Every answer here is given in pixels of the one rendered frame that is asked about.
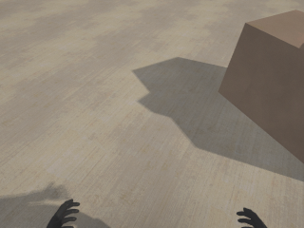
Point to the robot left hand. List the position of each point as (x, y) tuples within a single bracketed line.
[(59, 217)]

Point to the robot right hand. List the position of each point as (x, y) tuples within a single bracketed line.
[(252, 219)]

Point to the pedestal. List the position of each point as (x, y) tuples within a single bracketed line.
[(265, 77)]

